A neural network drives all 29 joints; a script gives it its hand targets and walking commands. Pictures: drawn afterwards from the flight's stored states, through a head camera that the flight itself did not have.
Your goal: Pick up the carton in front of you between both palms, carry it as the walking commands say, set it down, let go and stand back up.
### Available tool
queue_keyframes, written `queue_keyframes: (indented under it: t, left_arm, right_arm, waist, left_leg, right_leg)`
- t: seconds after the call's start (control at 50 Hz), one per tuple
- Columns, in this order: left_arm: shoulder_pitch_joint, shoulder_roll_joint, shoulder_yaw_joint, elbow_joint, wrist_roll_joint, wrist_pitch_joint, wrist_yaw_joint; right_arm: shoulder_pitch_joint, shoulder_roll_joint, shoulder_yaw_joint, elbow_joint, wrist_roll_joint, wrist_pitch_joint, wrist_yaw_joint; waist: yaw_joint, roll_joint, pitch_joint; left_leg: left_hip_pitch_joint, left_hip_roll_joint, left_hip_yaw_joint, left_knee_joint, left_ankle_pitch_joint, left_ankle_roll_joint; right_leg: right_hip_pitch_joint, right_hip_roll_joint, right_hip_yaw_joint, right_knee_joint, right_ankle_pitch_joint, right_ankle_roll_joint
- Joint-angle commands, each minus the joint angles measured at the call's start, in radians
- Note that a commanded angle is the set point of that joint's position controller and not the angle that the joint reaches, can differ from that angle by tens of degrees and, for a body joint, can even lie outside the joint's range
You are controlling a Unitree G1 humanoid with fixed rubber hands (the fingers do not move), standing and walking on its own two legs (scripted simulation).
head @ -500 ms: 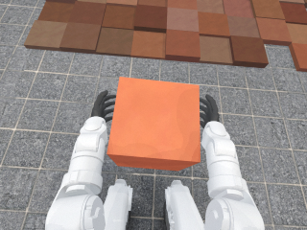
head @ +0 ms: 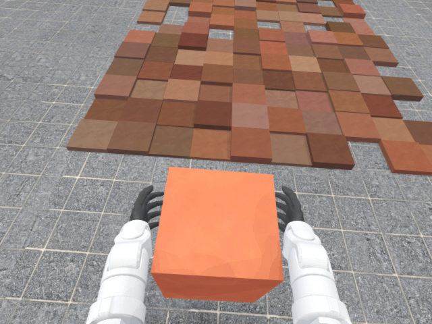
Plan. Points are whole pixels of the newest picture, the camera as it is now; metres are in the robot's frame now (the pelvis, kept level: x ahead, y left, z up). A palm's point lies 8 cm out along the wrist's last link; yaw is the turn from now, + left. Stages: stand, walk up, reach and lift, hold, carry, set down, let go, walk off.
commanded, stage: reach and lift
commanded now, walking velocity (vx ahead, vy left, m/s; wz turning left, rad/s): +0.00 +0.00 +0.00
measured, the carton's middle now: (214, 240) +0.32 +0.00 -0.08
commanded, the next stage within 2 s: hold in 1.24 s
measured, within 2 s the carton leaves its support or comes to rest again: neither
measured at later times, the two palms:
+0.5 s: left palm (128, 216) +0.30 +0.15 +0.06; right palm (307, 215) +0.30 -0.15 +0.07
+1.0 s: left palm (128, 208) +0.31 +0.15 +0.08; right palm (307, 207) +0.31 -0.15 +0.08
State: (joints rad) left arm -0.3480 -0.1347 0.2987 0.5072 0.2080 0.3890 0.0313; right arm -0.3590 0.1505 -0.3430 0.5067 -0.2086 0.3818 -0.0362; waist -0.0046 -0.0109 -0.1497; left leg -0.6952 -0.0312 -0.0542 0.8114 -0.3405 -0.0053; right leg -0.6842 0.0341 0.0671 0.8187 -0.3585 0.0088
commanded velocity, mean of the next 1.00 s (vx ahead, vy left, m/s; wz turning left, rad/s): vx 0.00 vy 0.00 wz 0.00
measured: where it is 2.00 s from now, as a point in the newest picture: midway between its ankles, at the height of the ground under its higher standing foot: outside the picture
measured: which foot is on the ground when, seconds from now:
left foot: down 0.00-1.00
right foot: down 0.00-1.00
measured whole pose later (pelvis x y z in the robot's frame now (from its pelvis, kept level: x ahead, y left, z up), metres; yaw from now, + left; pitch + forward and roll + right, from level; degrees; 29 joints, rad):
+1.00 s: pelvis +0.01 +0.00 +0.04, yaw +0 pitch -5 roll +0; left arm -0.28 -0.16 0.25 0.30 0.30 0.66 -0.02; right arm -0.30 0.16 -0.27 0.32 -0.30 0.64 0.01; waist 0.01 -0.01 0.02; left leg -0.09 -0.02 -0.06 0.38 -0.19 -0.01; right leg -0.09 0.02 0.08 0.38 -0.20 0.00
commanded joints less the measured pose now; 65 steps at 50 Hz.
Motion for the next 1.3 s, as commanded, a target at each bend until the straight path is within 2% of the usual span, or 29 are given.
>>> queue_keyframes:
  t: [0.0,0.14,0.26,0.32,0.36,0.54,0.92,1.2,1.28]
  left_arm:
    - [-0.482,-1.004,-0.59,-0.014,-0.149,0.022,-0.243]
    - [-0.422,-0.994,-0.621,-0.11,-0.162,0.119,-0.258]
    - [-0.413,-0.95,-0.542,-0.098,-0.127,0.189,-0.269]
    - [-0.46,-0.939,-0.486,-0.074,-0.098,0.198,-0.277]
    - [-0.503,-0.949,-0.485,-0.082,-0.099,0.195,-0.283]
    - [-0.554,-0.957,-0.503,-0.108,-0.101,0.194,-0.286]
    - [-0.395,-0.937,-0.552,-0.228,-0.135,0.239,-0.27]
    - [-0.378,-0.921,-0.573,-0.287,-0.153,0.271,-0.266]
    - [-0.373,-0.932,-0.631,-0.347,-0.188,0.289,-0.267]
  right_arm:
    - [-0.427,1.016,0.611,0.043,0.138,0.04,0.252]
    - [-0.378,1.005,0.651,-0.049,0.155,0.135,0.266]
    - [-0.361,0.969,0.562,-0.029,0.114,0.206,0.278]
    - [-0.404,0.96,0.505,0.002,0.089,0.213,0.287]
    - [-0.45,0.97,0.506,-0.007,0.091,0.208,0.292]
    - [-0.507,0.978,0.527,-0.036,0.096,0.205,0.293]
    - [-0.352,0.94,0.573,-0.158,0.126,0.247,0.283]
    - [-0.331,0.934,0.6,-0.217,0.145,0.28,0.276]
    - [-0.318,0.941,0.649,-0.283,0.174,0.299,0.27]
  waist:
    - [0.004,0.012,-0.359]
    - [0.008,0.007,-0.216]
    - [0.005,0.005,-0.035]
    - [0.008,0.007,0.014]
    - [0.009,0.008,-0.003]
    - [0.012,0.007,-0.07]
    - [0.01,0.014,-0.084]
    - [0.012,0.01,-0.058]
    - [0.0,0.006,-0.095]
  left_leg:
    - [0.362,-0.071,-0.036,-0.169,0.315,0.016]
    - [0.531,-0.056,-0.035,-0.32,0.334,0.012]
    - [0.558,-0.049,-0.023,-0.413,0.203,0.016]
    - [0.554,-0.046,-0.014,-0.426,0.13,0.02]
    - [0.565,-0.045,-0.012,-0.424,0.12,0.022]
    - [0.615,-0.047,-0.008,-0.427,0.15,0.018]
    - [0.702,-0.053,-0.017,-0.467,0.361,0.001]
    - [0.712,-0.057,-0.019,-0.478,0.352,0.003]
    - [0.74,-0.057,-0.024,-0.481,0.393,0.002]
  right_leg:
    - [0.279,0.073,0.025,-0.178,0.314,-0.009]
    - [0.453,0.058,0.024,-0.338,0.336,-0.005]
    - [0.491,0.049,0.019,-0.433,0.217,-0.015]
    - [0.482,0.044,0.014,-0.448,0.143,-0.021]
    - [0.489,0.042,0.012,-0.448,0.131,-0.022]
    - [0.534,0.046,0.01,-0.45,0.153,-0.017]
    - [0.621,0.06,0.014,-0.483,0.357,-0.005]
    - [0.636,0.059,0.019,-0.497,0.358,-0.002]
    - [0.667,0.057,0.022,-0.503,0.409,0.001]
